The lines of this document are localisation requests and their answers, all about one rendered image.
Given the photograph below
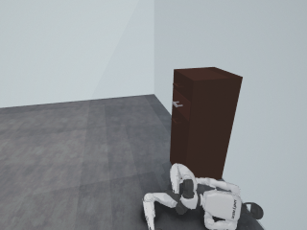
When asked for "robot left forearm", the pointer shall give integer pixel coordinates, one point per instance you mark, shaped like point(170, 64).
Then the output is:
point(203, 181)

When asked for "drawer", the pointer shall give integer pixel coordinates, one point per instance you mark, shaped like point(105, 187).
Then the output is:
point(185, 108)

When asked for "right robot upper arm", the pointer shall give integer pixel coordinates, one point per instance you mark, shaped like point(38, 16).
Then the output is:
point(220, 224)

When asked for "robot head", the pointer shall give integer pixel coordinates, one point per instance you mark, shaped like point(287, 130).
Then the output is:
point(255, 210)

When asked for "left robot upper arm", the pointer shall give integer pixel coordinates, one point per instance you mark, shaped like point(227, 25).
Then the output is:
point(225, 186)

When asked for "robot right forearm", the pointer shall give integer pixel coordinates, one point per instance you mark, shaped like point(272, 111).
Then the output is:
point(206, 216)

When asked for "cabinet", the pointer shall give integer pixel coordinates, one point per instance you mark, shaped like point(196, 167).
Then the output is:
point(201, 143)

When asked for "left robot foot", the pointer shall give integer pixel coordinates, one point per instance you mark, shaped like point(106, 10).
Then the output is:
point(172, 194)

